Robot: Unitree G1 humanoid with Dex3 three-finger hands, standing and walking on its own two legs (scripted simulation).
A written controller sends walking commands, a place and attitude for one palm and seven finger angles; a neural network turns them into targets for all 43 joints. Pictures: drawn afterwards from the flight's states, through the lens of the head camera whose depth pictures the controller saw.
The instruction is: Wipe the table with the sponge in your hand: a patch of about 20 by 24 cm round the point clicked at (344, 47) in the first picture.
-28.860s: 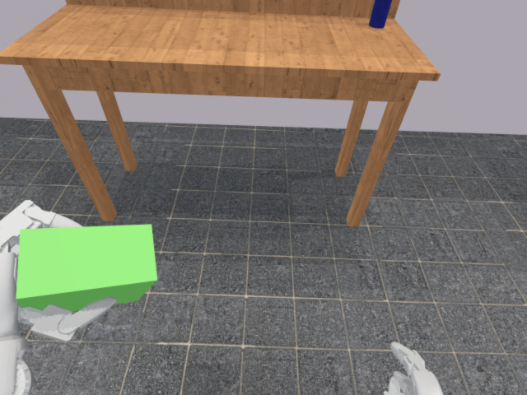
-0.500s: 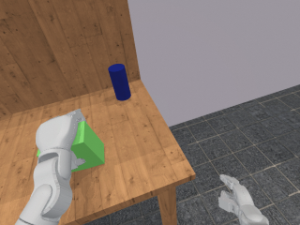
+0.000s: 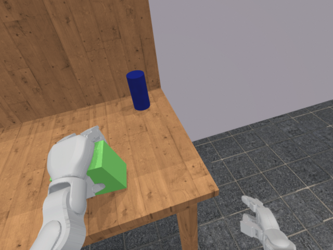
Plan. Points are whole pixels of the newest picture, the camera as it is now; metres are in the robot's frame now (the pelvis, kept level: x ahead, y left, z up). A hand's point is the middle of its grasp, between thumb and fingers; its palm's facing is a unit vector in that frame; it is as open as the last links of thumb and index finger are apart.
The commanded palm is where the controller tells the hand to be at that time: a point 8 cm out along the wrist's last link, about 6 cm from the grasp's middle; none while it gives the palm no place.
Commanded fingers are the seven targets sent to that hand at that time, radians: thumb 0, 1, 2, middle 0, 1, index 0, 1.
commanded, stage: slide across to the third lane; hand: left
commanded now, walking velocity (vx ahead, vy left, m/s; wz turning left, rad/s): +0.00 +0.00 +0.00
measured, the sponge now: (97, 174) +0.25 +0.21 +0.10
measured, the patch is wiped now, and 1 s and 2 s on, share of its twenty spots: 0.85 0.85 0.95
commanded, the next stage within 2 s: wipe forward along the third lane in 0.48 s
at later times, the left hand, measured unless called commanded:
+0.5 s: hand (129, 152) +0.27 +0.12 +0.16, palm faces +0.22 -0.32 -0.92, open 10.4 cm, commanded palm +0.23 +0.13 +0.20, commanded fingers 0.00 0.10 1.30 -1.20 -1.60 -1.20 -1.60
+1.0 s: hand (131, 141) +0.31 +0.13 +0.15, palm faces +0.18 -0.21 -0.96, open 10.4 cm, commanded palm +0.28 +0.15 +0.18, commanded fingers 0.00 0.10 1.30 -1.20 -1.60 -1.20 -1.60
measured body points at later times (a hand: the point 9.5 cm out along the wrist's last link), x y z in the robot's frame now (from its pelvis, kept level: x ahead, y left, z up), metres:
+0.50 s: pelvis -0.01 -0.02 +0.00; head -0.06 -0.07 +0.45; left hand +0.26 +0.13 +0.21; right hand +0.24 -0.20 -0.07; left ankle +0.01 +0.13 -0.74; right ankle -0.01 -0.10 -0.74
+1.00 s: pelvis -0.01 -0.03 +0.00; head -0.05 -0.09 +0.45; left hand +0.30 +0.14 +0.20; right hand +0.22 -0.24 -0.08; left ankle +0.01 +0.13 -0.73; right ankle -0.01 -0.10 -0.74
